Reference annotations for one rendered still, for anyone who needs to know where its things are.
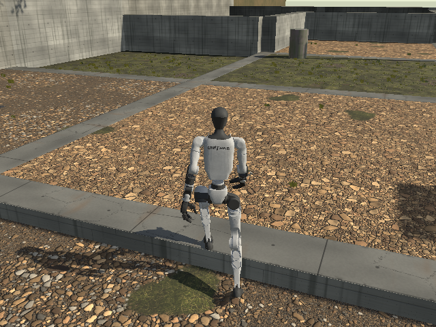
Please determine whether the robot left hand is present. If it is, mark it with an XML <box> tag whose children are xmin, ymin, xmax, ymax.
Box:
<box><xmin>181</xmin><ymin>201</ymin><xmax>197</xmax><ymax>223</ymax></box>

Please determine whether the robot head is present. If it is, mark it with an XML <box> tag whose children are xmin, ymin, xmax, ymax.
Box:
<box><xmin>208</xmin><ymin>107</ymin><xmax>231</xmax><ymax>140</ymax></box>

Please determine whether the robot torso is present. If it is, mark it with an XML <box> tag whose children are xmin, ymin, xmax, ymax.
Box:
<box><xmin>203</xmin><ymin>133</ymin><xmax>235</xmax><ymax>204</ymax></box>

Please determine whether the left robot upper arm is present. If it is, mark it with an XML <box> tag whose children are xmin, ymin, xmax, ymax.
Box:
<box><xmin>188</xmin><ymin>136</ymin><xmax>205</xmax><ymax>175</ymax></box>

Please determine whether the robot left forearm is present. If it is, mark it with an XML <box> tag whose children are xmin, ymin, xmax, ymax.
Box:
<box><xmin>182</xmin><ymin>164</ymin><xmax>196</xmax><ymax>202</ymax></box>

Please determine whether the right robot upper arm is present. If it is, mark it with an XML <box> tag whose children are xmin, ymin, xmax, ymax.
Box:
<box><xmin>233</xmin><ymin>137</ymin><xmax>247</xmax><ymax>174</ymax></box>

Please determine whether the robot right forearm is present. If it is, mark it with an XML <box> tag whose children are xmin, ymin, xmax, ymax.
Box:
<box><xmin>238</xmin><ymin>164</ymin><xmax>248</xmax><ymax>183</ymax></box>

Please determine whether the robot right hand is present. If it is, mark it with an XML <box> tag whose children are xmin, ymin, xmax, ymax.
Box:
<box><xmin>230</xmin><ymin>177</ymin><xmax>246</xmax><ymax>189</ymax></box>

